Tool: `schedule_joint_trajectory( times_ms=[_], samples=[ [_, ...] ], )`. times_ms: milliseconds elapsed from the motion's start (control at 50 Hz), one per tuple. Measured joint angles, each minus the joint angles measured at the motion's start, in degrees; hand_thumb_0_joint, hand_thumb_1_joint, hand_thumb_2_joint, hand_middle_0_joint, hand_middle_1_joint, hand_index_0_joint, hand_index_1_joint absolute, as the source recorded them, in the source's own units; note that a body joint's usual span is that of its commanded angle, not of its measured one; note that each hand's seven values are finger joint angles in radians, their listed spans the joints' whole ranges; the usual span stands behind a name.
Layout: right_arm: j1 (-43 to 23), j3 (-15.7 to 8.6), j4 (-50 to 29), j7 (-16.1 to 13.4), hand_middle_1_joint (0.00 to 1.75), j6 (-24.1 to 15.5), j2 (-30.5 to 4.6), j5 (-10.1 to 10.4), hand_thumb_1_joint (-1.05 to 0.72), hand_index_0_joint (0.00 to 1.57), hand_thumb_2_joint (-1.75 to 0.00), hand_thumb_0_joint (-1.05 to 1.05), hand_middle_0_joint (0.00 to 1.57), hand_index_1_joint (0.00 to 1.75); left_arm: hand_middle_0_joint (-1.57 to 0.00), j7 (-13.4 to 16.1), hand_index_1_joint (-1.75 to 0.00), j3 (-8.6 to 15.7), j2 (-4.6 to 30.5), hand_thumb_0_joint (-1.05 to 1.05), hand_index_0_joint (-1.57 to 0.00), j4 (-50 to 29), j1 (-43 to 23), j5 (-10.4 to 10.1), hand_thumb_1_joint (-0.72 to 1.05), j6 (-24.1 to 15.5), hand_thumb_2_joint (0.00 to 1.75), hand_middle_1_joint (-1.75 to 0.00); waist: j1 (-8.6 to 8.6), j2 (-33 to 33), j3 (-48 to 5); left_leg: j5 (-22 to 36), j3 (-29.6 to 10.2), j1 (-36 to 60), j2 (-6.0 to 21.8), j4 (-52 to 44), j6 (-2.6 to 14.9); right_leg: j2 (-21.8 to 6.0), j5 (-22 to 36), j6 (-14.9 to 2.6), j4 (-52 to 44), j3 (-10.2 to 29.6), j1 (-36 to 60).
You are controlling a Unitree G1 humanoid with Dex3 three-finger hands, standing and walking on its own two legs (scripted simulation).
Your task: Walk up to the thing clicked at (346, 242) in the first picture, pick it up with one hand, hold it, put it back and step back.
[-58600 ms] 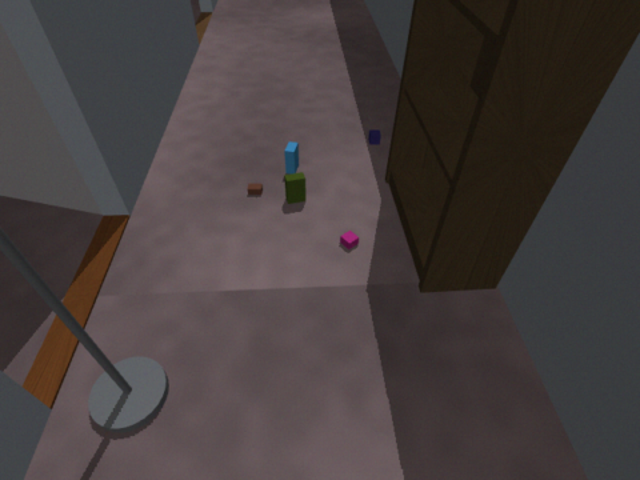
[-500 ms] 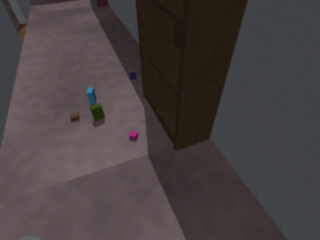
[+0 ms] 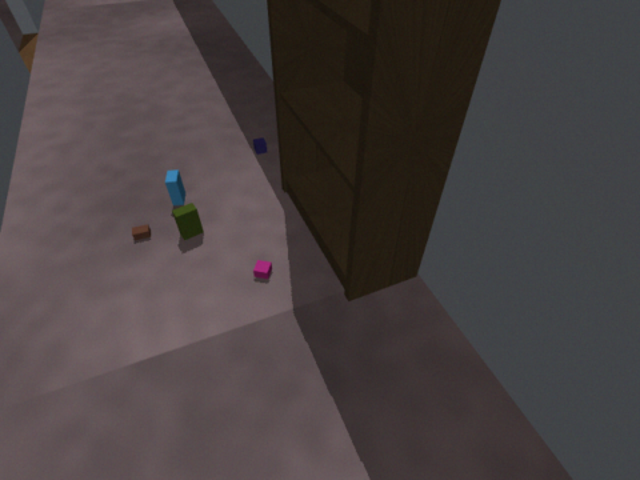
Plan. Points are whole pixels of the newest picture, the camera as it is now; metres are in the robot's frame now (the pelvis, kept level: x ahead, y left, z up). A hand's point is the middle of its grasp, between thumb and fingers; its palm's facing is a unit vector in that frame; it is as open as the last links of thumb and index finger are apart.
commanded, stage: step back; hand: left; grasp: from above
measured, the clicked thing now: (262, 269) +1.06 +0.26 -0.75
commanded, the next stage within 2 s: stand in 0.06 s
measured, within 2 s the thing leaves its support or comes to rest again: neither
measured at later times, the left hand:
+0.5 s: hand out of the picture +0.07 +0.24 -0.14, palm faces -0.02 -0.94 -0.34, open 7.4 cm
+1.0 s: hand out of the picture +0.06 +0.24 -0.14, palm faces -0.02 -0.94 -0.35, open 7.4 cm
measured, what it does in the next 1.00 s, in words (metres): stands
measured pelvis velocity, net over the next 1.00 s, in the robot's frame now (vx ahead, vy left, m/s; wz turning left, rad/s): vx -0.01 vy -0.01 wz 0.00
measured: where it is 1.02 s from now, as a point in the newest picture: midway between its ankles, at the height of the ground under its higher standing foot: outside the picture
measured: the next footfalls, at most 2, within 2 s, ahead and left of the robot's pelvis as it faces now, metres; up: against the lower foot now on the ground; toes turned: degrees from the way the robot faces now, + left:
none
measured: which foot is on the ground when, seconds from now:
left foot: down 0.00-1.00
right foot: down 0.00-1.00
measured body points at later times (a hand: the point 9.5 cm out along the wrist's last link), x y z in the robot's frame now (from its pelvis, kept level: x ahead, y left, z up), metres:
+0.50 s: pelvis -0.01 -0.01 +0.01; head -0.01 -0.01 +0.46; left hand +0.07 +0.29 -0.12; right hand +0.07 -0.31 -0.12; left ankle -0.02 +0.12 -0.74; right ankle -0.01 -0.13 -0.74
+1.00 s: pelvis -0.01 -0.01 +0.01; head -0.01 -0.02 +0.46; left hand +0.06 +0.29 -0.12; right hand +0.05 -0.31 -0.12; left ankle -0.02 +0.12 -0.74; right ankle -0.01 -0.13 -0.74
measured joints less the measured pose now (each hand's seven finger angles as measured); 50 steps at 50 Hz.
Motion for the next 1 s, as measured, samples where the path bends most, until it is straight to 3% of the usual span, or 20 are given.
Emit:
schedule_joint_trajectory(
  times_ms=[380, 1000],
  samples=[
    [-1.16, 1.46, 3.89, 0.43, 0.30, -0.08, -0.11, 0.60, -0.90, 0.21, -0.90, 0.01, 0.20, 0.30, -0.21, -0.44, -0.30, -1.66, -1.67, 0.01, -0.21, 4.69, -1.51, -0.32, 0.90, 0.53, 0.90, -0.30, -0.89, -0.10, 0.05, 7.14, 0.17, 5.22, 0.16, -11.94, -0.60, 0.12, 6.49, -0.09, -10.66, 0.08, 4.59],
    [1.96, 2.30, 5.05, 0.62, 0.30, -0.11, -0.60, 0.37, -0.90, 0.21, -0.90, 0.01, 0.20, 0.30, -0.21, -0.61, -0.30, -2.17, -0.95, 0.01, -0.21, 5.47, 1.47, -0.36, 0.90, 0.46, 0.90, -0.30, -0.69, 0.22, -1.64, 7.94, -0.20, 3.99, 0.77, -12.43, -1.22, 0.72, 7.21, -0.74, -11.11, -0.29, 3.41]
  ],
)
